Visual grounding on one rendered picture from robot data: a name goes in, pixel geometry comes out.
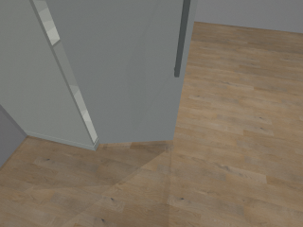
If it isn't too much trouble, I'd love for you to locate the fridge door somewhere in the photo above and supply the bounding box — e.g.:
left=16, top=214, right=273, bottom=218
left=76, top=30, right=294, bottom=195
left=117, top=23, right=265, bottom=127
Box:
left=45, top=0, right=198, bottom=144

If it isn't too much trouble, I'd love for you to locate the handle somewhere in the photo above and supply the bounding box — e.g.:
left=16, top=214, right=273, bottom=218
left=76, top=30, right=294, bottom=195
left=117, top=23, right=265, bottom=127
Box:
left=174, top=0, right=191, bottom=78

